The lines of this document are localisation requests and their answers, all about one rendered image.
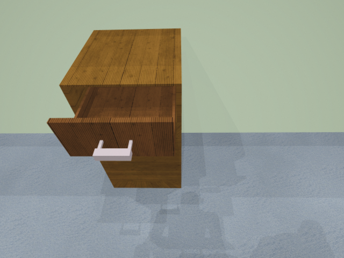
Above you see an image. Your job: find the cabinet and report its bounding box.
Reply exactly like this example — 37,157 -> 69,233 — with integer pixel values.
59,28 -> 182,188

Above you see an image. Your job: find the drawer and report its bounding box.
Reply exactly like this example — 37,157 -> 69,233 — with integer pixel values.
47,86 -> 176,156

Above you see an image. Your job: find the handle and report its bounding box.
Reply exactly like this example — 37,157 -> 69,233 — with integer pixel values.
92,140 -> 133,161

